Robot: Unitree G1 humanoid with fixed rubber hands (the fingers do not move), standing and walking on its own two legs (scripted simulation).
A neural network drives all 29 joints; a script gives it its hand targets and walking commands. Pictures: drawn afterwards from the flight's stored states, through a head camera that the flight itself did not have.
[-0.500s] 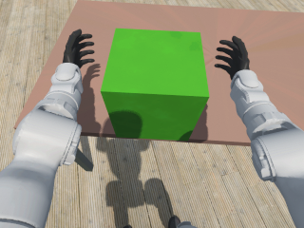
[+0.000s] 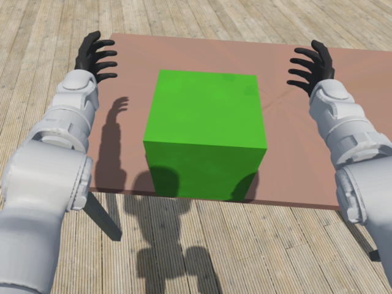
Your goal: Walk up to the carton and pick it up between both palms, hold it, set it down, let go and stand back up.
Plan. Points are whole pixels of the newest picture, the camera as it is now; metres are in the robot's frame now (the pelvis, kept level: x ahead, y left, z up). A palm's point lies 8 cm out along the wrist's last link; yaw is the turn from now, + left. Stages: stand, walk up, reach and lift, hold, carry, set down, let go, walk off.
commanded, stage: set down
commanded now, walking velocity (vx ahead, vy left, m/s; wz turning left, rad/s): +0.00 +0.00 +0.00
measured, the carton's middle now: (203, 138) +0.47 +0.00 +0.01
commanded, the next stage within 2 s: none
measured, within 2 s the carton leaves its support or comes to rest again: neither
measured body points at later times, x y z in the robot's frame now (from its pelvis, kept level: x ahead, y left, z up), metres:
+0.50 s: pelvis -0.01 +0.00 +0.01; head +0.02 +0.01 +0.46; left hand +0.44 +0.22 +0.12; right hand +0.42 -0.20 +0.11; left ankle -0.01 +0.13 -0.73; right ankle +0.03 -0.12 -0.73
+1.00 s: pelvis +0.01 +0.01 +0.01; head +0.01 +0.02 +0.46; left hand +0.37 +0.23 +0.07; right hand +0.35 -0.19 +0.06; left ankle -0.01 +0.13 -0.73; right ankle +0.03 -0.12 -0.73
